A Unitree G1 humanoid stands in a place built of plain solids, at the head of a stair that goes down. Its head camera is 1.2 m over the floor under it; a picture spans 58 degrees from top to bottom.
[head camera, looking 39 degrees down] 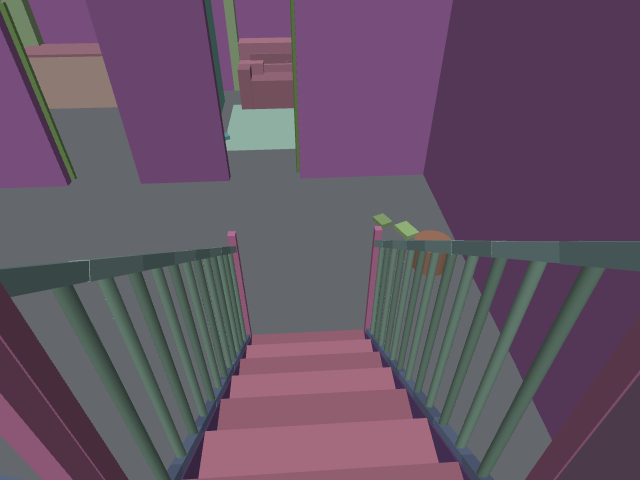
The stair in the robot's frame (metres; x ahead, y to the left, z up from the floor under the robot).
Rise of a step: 0.21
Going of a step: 0.26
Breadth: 0.87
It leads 4 degrees to the left of straight ahead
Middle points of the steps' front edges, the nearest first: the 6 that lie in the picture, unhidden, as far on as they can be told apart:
0.86 0.01 -0.42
1.13 0.03 -0.64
1.39 0.04 -0.85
1.65 0.06 -1.06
1.91 0.08 -1.28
2.18 0.09 -1.49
